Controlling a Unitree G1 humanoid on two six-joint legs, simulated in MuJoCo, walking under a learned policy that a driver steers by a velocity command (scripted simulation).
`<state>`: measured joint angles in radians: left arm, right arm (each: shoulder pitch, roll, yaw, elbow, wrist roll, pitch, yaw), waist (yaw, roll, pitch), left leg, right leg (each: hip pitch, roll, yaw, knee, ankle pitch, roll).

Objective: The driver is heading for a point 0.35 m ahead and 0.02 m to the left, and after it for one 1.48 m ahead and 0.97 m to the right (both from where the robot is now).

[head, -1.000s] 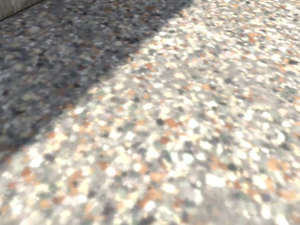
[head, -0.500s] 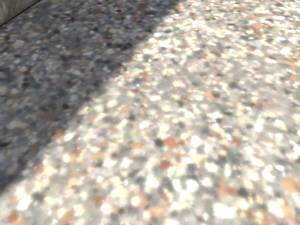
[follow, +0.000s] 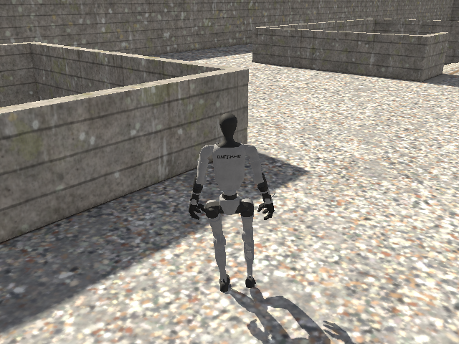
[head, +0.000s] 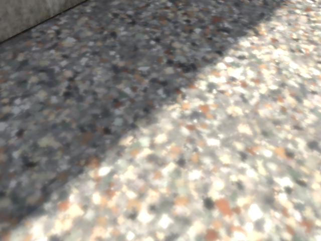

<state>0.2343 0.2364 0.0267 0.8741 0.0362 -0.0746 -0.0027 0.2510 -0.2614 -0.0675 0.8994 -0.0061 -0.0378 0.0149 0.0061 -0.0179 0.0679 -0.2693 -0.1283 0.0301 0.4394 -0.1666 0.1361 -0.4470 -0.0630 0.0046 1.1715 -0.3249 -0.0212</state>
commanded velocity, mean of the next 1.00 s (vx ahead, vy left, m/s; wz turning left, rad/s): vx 0.22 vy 0.00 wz -0.10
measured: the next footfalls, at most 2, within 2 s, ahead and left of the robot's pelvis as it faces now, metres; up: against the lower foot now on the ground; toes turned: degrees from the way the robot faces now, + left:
right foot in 0.38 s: +0.40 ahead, -0.10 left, +0.00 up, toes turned +8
left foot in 0.92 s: +0.35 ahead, +0.08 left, +0.00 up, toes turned -13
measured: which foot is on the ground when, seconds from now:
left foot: down 0.00-0.38, up 0.40-0.90, down 0.92-1.00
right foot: up 0.00-0.36, down 0.38-0.92, up 0.94-1.00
